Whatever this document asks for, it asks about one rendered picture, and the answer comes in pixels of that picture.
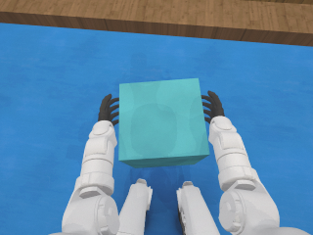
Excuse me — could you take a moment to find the robot left hand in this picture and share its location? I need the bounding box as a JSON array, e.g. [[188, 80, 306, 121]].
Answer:
[[98, 94, 119, 126]]

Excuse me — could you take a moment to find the robot left upper arm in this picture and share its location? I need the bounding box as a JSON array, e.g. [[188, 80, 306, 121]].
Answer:
[[49, 194, 120, 235]]

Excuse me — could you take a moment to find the robot right forearm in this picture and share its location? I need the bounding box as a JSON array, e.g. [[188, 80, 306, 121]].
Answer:
[[208, 116, 280, 223]]

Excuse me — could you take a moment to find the robot left forearm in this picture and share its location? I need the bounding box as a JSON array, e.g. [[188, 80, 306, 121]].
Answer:
[[62, 120, 117, 232]]

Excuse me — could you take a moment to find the robot right hand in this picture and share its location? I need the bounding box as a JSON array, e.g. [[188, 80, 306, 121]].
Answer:
[[201, 90, 225, 124]]

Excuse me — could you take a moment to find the carton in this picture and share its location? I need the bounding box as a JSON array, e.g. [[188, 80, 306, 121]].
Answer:
[[118, 78, 210, 168]]

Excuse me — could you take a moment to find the robot right upper arm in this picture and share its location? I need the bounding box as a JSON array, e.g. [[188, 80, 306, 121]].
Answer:
[[218, 188, 311, 235]]

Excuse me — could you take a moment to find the right robot shin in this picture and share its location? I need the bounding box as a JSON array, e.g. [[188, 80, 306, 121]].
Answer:
[[181, 181, 201, 235]]

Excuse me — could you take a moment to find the robot right thigh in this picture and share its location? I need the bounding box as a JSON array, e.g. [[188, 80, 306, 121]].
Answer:
[[176, 185, 220, 235]]

